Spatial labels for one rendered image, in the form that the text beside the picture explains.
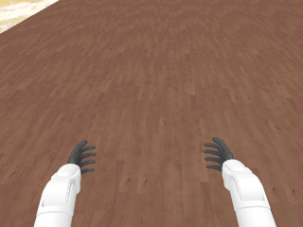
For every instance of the robot left forearm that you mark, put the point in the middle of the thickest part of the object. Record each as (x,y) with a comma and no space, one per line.
(57,203)

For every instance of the robot right forearm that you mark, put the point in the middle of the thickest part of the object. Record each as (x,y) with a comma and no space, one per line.
(248,195)

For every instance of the right robot hand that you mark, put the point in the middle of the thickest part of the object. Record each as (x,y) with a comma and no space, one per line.
(222,151)

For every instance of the left robot hand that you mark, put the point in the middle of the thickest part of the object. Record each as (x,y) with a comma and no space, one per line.
(77,156)

